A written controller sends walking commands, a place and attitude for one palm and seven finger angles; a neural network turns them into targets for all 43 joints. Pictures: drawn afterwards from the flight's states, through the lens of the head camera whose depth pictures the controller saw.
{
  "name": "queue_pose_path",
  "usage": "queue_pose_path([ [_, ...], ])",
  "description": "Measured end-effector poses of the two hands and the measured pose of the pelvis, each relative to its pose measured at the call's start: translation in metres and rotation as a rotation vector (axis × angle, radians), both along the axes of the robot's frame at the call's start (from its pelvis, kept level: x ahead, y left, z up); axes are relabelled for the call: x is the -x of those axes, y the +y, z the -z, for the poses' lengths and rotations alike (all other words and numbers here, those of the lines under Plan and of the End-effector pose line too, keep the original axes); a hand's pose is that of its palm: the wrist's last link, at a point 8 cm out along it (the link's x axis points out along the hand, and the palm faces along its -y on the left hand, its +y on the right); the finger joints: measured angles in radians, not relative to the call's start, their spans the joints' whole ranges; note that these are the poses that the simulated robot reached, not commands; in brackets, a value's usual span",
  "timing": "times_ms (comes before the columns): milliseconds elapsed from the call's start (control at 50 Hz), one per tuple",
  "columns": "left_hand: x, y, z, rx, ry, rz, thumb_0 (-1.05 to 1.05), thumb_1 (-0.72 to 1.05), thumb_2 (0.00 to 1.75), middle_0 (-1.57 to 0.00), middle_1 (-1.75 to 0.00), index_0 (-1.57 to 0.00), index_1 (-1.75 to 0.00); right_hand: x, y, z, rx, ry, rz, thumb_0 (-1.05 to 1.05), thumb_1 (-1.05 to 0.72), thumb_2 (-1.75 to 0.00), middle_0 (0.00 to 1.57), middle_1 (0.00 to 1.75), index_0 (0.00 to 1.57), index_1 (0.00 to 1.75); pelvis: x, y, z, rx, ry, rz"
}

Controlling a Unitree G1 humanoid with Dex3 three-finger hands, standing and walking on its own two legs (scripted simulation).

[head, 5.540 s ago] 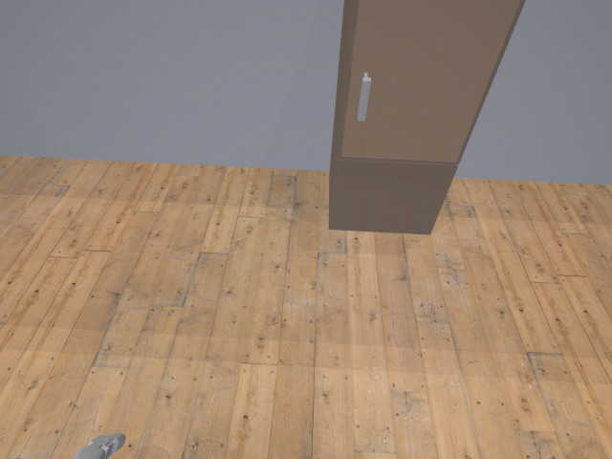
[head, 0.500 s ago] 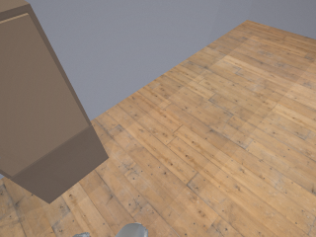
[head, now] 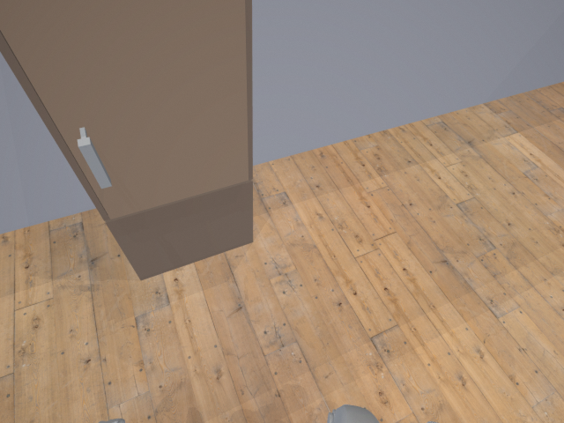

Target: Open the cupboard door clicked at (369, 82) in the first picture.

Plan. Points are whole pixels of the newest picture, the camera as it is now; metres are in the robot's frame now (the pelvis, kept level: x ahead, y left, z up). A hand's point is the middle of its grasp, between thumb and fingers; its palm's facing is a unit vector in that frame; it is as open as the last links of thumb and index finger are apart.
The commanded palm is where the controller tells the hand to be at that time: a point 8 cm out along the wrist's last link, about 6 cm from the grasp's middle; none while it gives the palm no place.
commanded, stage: turn to face it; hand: left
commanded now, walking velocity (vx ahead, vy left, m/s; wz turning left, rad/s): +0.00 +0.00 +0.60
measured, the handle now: (94, 158) +0.62 +0.46 -0.10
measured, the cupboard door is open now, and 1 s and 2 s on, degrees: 0 0 0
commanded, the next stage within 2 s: take the last steps up to it in 0.58 s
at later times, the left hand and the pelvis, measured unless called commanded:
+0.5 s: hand out of the picture +0.02 +0.17 -0.14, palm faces +0.29 -0.91 -0.30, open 7.3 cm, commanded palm none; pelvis -0.02 -0.05 +0.00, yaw +17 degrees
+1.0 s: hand out of the picture -0.11 +0.19 -0.17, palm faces +0.42 -0.89 -0.18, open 7.3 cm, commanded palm none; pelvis -0.04 +0.01 +0.01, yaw +22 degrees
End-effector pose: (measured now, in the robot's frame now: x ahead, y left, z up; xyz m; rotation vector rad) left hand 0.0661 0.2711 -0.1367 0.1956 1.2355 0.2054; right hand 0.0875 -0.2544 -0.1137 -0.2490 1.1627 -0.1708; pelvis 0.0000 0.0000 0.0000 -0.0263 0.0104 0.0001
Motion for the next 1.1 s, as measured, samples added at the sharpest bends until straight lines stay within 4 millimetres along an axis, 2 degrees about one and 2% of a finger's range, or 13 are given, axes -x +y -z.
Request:
queue_pose_path([
  [80,-0.016,-0.004,-0.009,-0.011,-0.074,-0.014,0.0,0.91,0.9,-0.2,-0.3,-0.2,-0.3,0.003,0.002,0.005,-0.021,0.017,-0.02,0.0,-0.91,-0.9,0.2,0.3,0.2,0.3,0.001,-0.003,0.0,-0.009,-0.006,-0.044],
  [180,-0.032,-0.02,-0.021,-0.028,-0.155,-0.022,0.0,0.91,0.9,-0.2,-0.3,-0.2,-0.3,0.013,-0.008,0.019,-0.05,0.054,-0.032,0.0,-0.9,-0.9,0.2,0.3,0.21,0.3,0.004,-0.016,0.003,-0.022,-0.012,-0.097],
  [240,-0.033,-0.033,-0.026,-0.048,-0.198,-0.032,0.0,0.91,0.9,-0.2,-0.3,-0.2,-0.3,0.017,-0.02,0.032,-0.07,0.076,-0.044,0.0,-0.9,-0.9,0.2,0.3,0.21,0.3,0.007,-0.029,0.008,-0.035,-0.012,-0.131],
  [280,-0.027,-0.042,-0.029,-0.067,-0.216,-0.042,0.0,0.91,0.9,-0.2,-0.3,-0.2,-0.3,0.017,-0.029,0.041,-0.083,0.087,-0.053,0.0,-0.91,-0.9,0.2,0.3,0.2,0.3,0.009,-0.037,0.011,-0.034,-0.017,-0.154],
  [400,0.023,-0.058,-0.039,-0.078,-0.174,-0.13,0.0,0.91,0.9,-0.2,-0.3,-0.21,-0.3,0.01,-0.042,0.038,-0.091,0.123,-0.124,0.01,-0.91,-0.9,0.2,0.3,0.2,0.3,0.015,-0.049,0.001,-0.06,-0.03,-0.239],
  [540,0.09,-0.065,-0.026,-0.048,-0.079,-0.256,0.0,0.9,0.9,-0.2,-0.3,-0.21,-0.3,0.0,-0.037,0.03,-0.058,0.162,-0.219,0.0,-0.91,-0.9,0.19,0.3,0.2,0.3,0.022,-0.049,-0.001,-0.061,-0.026,-0.317],
  [620,0.137,-0.063,-0.011,-0.013,-0.007,-0.326,0.0,0.9,0.9,-0.2,-0.3,-0.21,-0.3,-0.016,-0.017,0.025,-0.031,0.148,-0.286,0.01,-0.91,-0.9,0.19,0.3,0.2,0.3,0.031,-0.04,0.001,-0.052,-0.019,-0.346],
  [720,0.197,-0.05,0.017,0.039,0.086,-0.419,0.0,0.9,0.9,-0.2,-0.3,-0.21,-0.3,-0.036,0.025,0.019,0.001,0.054,-0.375,0.0,-0.91,-0.9,0.19,0.3,0.2,0.3,0.046,-0.018,0.013,-0.026,-0.021,-0.384],
  [800,0.226,-0.043,0.021,0.07,0.156,-0.445,0.0,0.91,0.9,-0.2,-0.3,-0.2,-0.3,-0.035,0.054,0.005,-0.006,0.001,-0.413,0.0,-0.91,-0.9,0.19,0.3,0.2,0.3,0.05,-0.006,0.007,-0.018,-0.036,-0.374],
  [880,0.228,-0.039,0.013,0.097,0.153,-0.437,0.01,0.91,0.9,-0.2,-0.3,-0.2,-0.3,-0.022,0.072,-0.003,-0.026,-0.007,-0.405,0.0,-0.91,-0.9,0.2,0.3,0.2,0.3,0.048,0.004,-0.004,-0.004,-0.041,-0.386],
  [940,0.218,-0.036,0.009,0.108,0.132,-0.427,0.01,0.91,0.9,-0.2,-0.3,-0.2,-0.3,-0.011,0.069,-0.004,-0.017,0.007,-0.372,0.0,-0.93,-0.9,0.2,0.3,0.21,0.3,0.044,0.01,-0.008,-0.005,-0.041,-0.39],
  [1020,0.195,-0.033,0.008,0.112,0.105,-0.412,0.0,0.91,0.9,-0.2,-0.3,-0.2,-0.3,0.014,0.057,0.001,-0.012,0.082,-0.327,0.0,-0.93,-0.9,0.2,0.3,0.21,0.3,0.034,0.012,-0.009,-0.014,-0.041,-0.39],
  [1100,0.159,-0.031,0.006,0.11,0.077,-0.382,0.0,0.91,0.9,-0.2,-0.3,-0.2,-0.3,0.045,0.042,0.009,-0.014,0.187,-0.265,0.0,-0.92,-0.9,0.2,0.3,0.2,0.3,0.02,0.01,-0.008,-0.027,-0.039,-0.383],
])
